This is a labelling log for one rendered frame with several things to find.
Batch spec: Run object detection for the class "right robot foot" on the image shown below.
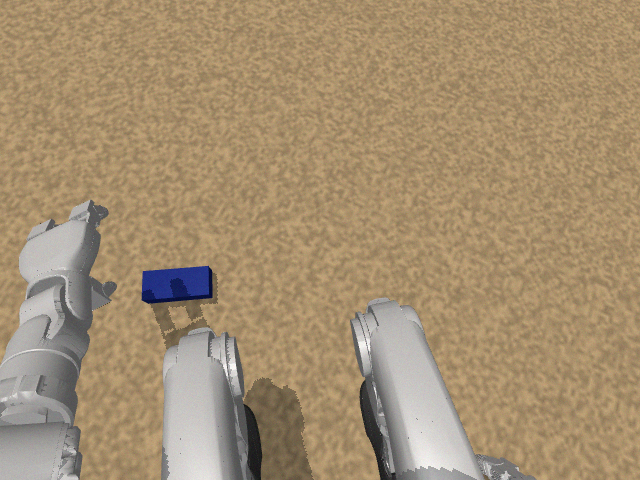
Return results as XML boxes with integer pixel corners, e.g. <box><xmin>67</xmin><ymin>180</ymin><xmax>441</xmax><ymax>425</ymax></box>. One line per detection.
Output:
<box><xmin>360</xmin><ymin>380</ymin><xmax>396</xmax><ymax>480</ymax></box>

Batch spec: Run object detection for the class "small box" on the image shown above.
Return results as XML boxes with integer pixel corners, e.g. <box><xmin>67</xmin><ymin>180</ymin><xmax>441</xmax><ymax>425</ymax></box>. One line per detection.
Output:
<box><xmin>142</xmin><ymin>266</ymin><xmax>213</xmax><ymax>304</ymax></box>

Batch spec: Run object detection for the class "left robot arm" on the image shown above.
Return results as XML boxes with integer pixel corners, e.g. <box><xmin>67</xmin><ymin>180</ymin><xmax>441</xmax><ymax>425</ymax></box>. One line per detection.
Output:
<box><xmin>0</xmin><ymin>270</ymin><xmax>93</xmax><ymax>480</ymax></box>

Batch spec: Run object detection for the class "left robot hand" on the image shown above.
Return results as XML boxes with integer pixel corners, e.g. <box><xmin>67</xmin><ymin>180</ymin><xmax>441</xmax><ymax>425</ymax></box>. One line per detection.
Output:
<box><xmin>19</xmin><ymin>199</ymin><xmax>117</xmax><ymax>311</ymax></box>

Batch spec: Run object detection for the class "right robot hand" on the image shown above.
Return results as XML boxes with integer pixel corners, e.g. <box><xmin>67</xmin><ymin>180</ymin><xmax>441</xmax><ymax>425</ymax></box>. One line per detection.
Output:
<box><xmin>475</xmin><ymin>454</ymin><xmax>537</xmax><ymax>480</ymax></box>

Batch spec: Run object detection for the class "left robot foot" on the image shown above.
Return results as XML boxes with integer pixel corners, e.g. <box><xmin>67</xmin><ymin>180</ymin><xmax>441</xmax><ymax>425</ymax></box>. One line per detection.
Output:
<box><xmin>244</xmin><ymin>404</ymin><xmax>262</xmax><ymax>480</ymax></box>

